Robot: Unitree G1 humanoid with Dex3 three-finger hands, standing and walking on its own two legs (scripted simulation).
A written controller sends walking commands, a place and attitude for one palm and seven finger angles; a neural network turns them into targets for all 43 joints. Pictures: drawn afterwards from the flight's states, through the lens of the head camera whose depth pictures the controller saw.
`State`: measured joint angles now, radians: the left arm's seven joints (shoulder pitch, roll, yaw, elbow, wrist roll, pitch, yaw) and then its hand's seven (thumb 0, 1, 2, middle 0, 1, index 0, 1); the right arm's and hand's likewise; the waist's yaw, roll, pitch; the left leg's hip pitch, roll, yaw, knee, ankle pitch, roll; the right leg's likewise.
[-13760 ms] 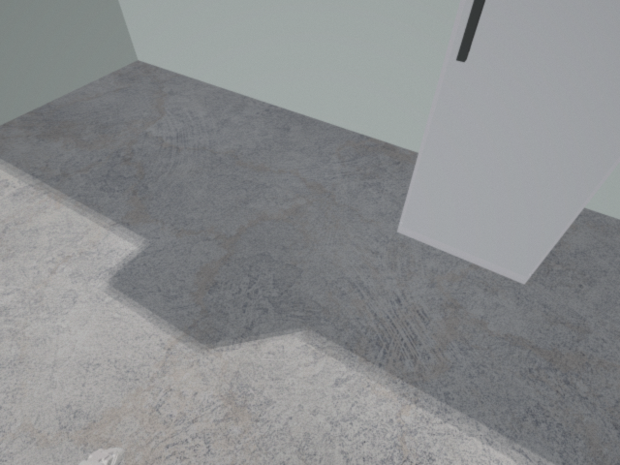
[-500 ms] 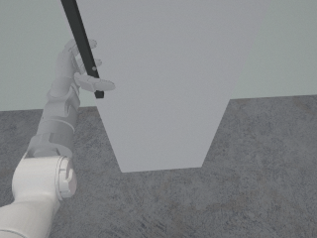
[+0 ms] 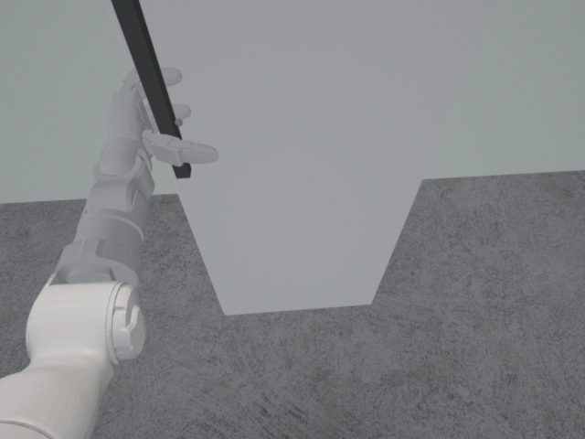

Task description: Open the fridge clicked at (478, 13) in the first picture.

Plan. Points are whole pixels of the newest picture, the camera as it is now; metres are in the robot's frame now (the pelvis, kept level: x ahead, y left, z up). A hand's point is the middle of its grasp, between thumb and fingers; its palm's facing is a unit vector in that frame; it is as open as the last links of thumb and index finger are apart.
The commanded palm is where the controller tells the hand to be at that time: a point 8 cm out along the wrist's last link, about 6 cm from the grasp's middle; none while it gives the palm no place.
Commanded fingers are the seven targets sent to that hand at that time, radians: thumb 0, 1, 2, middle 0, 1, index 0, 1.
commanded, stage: slide the fingers in behind the handle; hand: left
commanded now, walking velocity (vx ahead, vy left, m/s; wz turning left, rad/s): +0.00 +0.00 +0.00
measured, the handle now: (151, 60) +0.54 +0.18 +0.24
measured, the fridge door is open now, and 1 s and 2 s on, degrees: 0 0 0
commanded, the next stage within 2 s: grip the handle and tug to test in 0.10 s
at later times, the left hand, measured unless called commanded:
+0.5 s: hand (174, 123) +0.48 +0.15 +0.18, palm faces +0.09 -1.00 -0.01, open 11.8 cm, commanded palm +0.46 +0.20 +0.17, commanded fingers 0.00 0.25 0.62 -0.38 -1.31 -0.38 -1.31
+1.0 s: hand (175, 122) +0.49 +0.15 +0.18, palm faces +0.09 -1.00 -0.01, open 5.6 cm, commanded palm +0.46 +0.20 +0.17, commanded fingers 0.00 0.90 0.90 -0.45 -1.40 -0.45 -1.40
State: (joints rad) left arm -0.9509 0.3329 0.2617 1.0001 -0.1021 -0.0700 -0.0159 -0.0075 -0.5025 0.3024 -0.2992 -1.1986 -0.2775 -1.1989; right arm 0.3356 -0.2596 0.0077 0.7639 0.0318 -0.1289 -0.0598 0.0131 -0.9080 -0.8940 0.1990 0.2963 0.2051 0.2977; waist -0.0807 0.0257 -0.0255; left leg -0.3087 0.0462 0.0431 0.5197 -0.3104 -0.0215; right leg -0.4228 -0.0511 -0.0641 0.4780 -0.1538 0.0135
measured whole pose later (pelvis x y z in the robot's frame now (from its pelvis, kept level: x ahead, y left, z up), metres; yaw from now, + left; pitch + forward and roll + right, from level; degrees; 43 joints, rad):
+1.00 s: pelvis +0.00 +0.00 +0.00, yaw +0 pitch +6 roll +0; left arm -0.93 0.33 0.28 0.98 -0.10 -0.07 -0.03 0.01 0.71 0.81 -0.41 -1.38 -0.41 -1.39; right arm 0.33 -0.26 0.01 0.76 0.03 -0.12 -0.06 0.01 -0.91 -0.89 0.20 0.30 0.21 0.30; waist -0.08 0.03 -0.03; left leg -0.30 0.05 0.05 0.52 -0.32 -0.02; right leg -0.41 -0.05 -0.06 0.47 -0.16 0.02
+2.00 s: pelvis +0.05 +0.01 +0.01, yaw -2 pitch +4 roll -1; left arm -0.62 0.22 0.22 0.47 -0.13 0.20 0.02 0.02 0.74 0.79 -0.31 -1.37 -0.33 -1.38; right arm 0.22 -0.23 0.01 0.66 0.04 0.00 -0.07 0.01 -0.91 -0.89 0.20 0.30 0.20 0.30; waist -0.02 0.05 -0.06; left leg -0.14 0.05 0.06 0.42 -0.32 -0.02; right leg -0.27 -0.03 -0.04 0.38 -0.18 0.03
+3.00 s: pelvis +0.14 -0.02 -0.03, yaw +9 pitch -2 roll +2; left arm 0.25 0.22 -0.05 -0.60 -0.01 -0.06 0.07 -0.06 0.59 0.79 -0.46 -1.40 -0.26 -1.36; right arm 0.13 -0.14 0.02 0.56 -0.04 -0.03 -0.07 0.02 -0.91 -0.89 0.20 0.30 0.20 0.30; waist -0.03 -0.01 0.09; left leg -0.42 0.04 0.05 0.68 -0.22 -0.01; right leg -0.38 0.02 -0.04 1.02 -0.54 0.02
